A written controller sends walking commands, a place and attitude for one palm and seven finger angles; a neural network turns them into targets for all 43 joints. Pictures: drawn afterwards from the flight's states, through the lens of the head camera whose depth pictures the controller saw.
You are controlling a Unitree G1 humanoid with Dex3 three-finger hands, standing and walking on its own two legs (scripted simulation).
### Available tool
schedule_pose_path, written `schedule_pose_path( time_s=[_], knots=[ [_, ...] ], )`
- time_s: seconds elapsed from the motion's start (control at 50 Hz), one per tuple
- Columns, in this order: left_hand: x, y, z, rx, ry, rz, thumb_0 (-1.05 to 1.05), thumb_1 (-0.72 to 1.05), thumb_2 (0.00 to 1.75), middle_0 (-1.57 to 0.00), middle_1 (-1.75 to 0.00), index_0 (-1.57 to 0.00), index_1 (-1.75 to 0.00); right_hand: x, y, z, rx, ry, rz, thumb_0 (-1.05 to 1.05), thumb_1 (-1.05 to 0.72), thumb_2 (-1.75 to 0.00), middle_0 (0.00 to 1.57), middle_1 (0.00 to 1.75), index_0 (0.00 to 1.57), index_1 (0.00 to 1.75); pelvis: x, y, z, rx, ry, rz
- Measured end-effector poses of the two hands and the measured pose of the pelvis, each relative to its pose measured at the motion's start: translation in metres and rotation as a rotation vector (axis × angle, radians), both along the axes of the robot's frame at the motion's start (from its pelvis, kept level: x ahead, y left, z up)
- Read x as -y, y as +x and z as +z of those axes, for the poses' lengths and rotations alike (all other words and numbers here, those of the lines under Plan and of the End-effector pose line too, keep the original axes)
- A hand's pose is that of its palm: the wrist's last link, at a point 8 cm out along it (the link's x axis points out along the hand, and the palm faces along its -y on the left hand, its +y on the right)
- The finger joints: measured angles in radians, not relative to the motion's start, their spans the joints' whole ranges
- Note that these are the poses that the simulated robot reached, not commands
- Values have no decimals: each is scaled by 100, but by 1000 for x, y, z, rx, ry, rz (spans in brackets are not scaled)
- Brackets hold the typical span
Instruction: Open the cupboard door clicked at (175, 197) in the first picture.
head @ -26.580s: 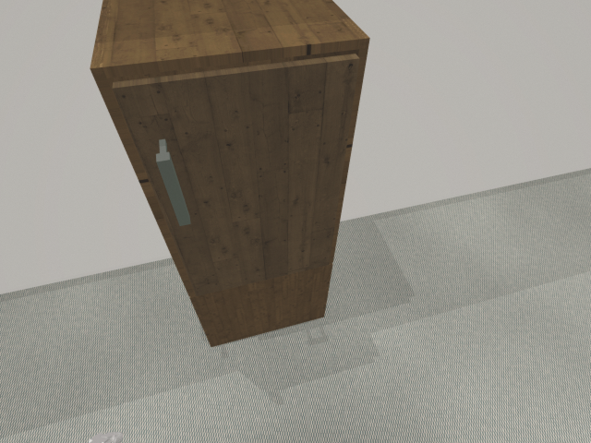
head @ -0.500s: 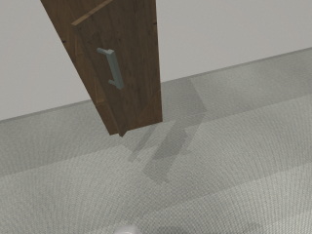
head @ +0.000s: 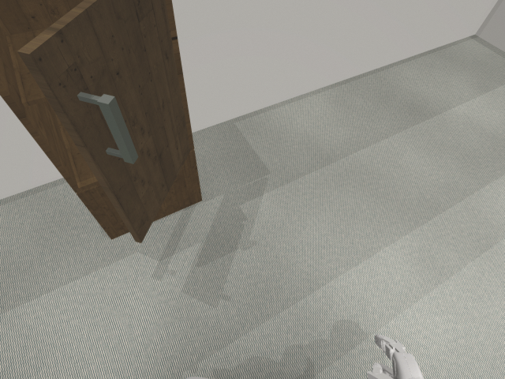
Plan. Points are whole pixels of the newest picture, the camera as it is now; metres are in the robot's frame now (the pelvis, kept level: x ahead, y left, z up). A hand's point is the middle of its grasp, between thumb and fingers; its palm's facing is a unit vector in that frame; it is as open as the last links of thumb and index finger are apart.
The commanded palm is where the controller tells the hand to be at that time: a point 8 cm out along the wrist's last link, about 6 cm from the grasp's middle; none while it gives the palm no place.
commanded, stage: walk to a spot facing it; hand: left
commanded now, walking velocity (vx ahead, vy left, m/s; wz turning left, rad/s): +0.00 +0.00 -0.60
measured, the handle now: (110, 130) +0.49 +0.32 +0.05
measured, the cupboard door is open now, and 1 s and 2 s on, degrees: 45 45 45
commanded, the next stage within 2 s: none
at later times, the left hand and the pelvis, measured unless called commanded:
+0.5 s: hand (200, 326) +0.21 +0.11 -0.14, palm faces -0.35 -0.89 -0.28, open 7.4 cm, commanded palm none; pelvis +0.02 -0.03 +0.00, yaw -20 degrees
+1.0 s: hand (228, 269) +0.33 +0.08 -0.16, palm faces -0.57 -0.81 -0.15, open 7.4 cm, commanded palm none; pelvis +0.16 -0.05 +0.02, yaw -38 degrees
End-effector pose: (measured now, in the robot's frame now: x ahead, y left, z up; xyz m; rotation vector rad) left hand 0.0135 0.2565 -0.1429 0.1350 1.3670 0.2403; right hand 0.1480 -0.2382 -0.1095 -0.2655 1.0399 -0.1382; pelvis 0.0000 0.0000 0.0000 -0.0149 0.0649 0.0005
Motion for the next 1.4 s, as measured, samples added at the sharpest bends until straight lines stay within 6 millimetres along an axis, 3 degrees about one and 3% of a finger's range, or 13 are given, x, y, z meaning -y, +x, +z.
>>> schedule_pose_path(
  time_s=[0.1,0.2,0.34,0.42,0.48,0.58,0.74,0.82,0.92,1.08,1.24,1.32,1.4],
  knots=[
    [-17,47,5,46,-1,-99,1,91,90,-20,-30,-20,-30,0,-51,7,-105,-33,-64,1,-91,-90,20,30,20,30,-5,4,9,16,-9,-73],
    [-11,99,15,93,-4,-219,1,91,90,-20,-30,-19,-30,9,-108,5,-199,-27,-190,1,-90,-90,20,30,20,30,-6,8,14,24,-28,-151],
    [41,176,21,168,7,-417,1,91,90,-20,-30,-19,-30,31,-185,-18,-300,25,-381,1,-90,-90,20,30,20,30,14,16,2,35,-4,-266],
    [76,204,24,241,22,-500,1,91,90,-20,-30,-19,-30,46,-211,-35,-351,56,-462,1,-91,-90,20,30,20,30,28,17,-7,45,3,-311],
    [92,206,30,241,21,-521,1,91,90,-20,-30,-20,-30,52,-208,-30,-335,67,-496,1,-91,-90,20,30,20,30,33,19,1,53,14,-345],
    [107,201,32,194,-15,-555,1,91,90,-20,-30,-20,-30,58,-179,-15,-226,82,-521,1,-91,-90,20,30,20,30,38,30,11,51,26,-403],
    [95,206,16,104,-70,-549,1,90,90,-21,-30,-20,-30,58,-113,1,-97,54,-530,1,-91,-90,20,30,20,30,33,73,11,33,6,-479],
    [81,226,-4,36,-75,-556,1,90,90,-21,-30,-20,-30,54,-86,2,-34,-1,-551,1,-91,-90,20,30,20,30,27,105,0,20,-12,-529],
    [96,283,1,17,-87,-652,1,91,90,-20,-30,-20,-30,32,-97,14,-92,3,-646,1,-91,-90,20,30,20,30,36,138,11,28,-31,-602],
    [183,389,9,109,-129,-803,1,91,90,-20,-30,-19,-30,-20,-141,7,-342,127,-845,1,-91,-90,20,30,20,30,67,188,14,25,-37,-711],
    [330,475,2,197,-183,-996,1,91,90,-20,-30,-19,-30,-54,-155,-11,-556,320,-1017,1,-91,-90,20,30,20,30,131,234,-7,28,-15,-791],
    [385,499,-1,269,-184,-1018,1,91,90,-20,-30,-19,-30,-24,-138,-27,-584,390,-1065,1,-91,-90,20,30,20,30,178,254,-18,50,0,-837],
    [396,499,8,204,-126,-1004,0,91,90,-20,-30,-20,-30,60,-87,-30,-420,330,-1072,1,-91,-90,20,30,20,30,214,270,-4,65,7,-857]
  ],
)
